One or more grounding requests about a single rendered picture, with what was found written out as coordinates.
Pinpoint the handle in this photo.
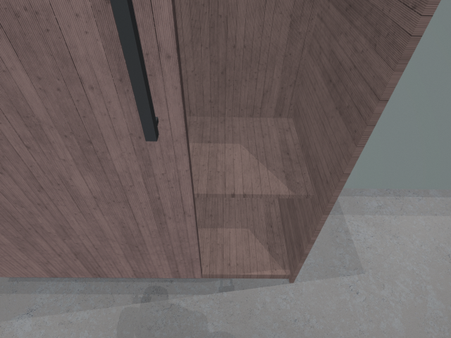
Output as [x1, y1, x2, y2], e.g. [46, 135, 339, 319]
[110, 0, 159, 142]

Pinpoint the wardrobe door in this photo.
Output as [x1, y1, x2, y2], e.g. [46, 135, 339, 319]
[0, 0, 202, 278]

